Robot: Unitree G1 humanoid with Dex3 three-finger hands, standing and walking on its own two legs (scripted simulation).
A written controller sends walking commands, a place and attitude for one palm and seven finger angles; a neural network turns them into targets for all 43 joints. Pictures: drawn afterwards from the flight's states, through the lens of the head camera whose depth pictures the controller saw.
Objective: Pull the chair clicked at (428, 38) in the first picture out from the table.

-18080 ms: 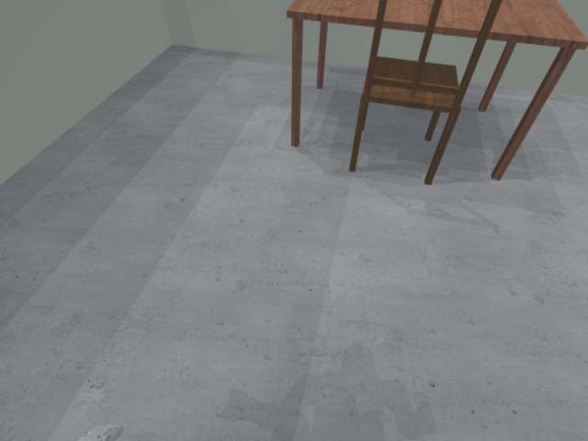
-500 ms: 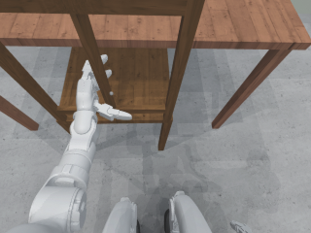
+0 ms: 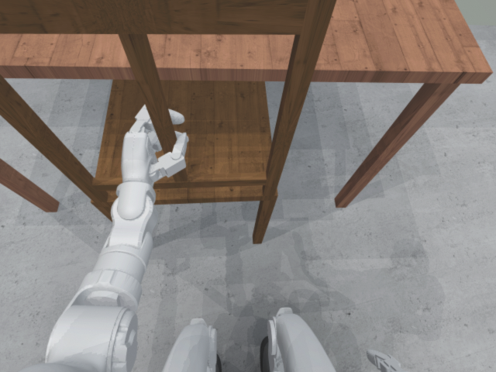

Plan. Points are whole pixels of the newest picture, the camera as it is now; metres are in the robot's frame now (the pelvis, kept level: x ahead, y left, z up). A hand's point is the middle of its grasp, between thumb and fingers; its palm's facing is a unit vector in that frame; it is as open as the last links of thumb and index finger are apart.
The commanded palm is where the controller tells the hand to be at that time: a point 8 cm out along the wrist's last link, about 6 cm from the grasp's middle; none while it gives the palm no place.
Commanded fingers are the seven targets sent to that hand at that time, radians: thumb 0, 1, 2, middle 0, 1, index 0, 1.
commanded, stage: hook a spindle and tug to test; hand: left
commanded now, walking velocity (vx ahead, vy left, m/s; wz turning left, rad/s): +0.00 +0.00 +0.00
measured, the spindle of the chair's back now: (164, 128) +0.49 +0.12 +0.05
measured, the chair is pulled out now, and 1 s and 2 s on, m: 0.01 0.05 0.18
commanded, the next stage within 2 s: step backward, pulling the chair out in 0.62 s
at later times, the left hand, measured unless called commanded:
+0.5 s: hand (179, 164) +0.43 +0.10 +0.02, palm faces -0.03 -1.00 -0.02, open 5.7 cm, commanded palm +0.39 +0.15 +0.02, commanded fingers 0.00 0.90 0.90 -0.50 -1.45 -0.50 -1.45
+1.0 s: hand (176, 170) +0.41 +0.10 +0.04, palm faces -0.05 -0.99 -0.11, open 5.6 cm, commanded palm +0.40 +0.15 +0.04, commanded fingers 0.00 0.90 0.90 -0.50 -1.45 -0.50 -1.45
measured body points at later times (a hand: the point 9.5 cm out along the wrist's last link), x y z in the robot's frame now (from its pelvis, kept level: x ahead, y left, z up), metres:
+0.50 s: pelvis +0.01 +0.00 +0.00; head +0.14 +0.01 +0.43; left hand +0.43 +0.15 +0.03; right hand +0.09 -0.25 -0.12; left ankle +0.00 +0.09 -0.63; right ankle +0.03 -0.11 -0.63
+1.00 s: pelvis +0.02 +0.01 +0.09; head +0.13 +0.00 +0.53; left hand +0.41 +0.15 +0.05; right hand +0.09 -0.25 -0.04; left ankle -0.01 +0.09 -0.63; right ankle +0.03 -0.11 -0.62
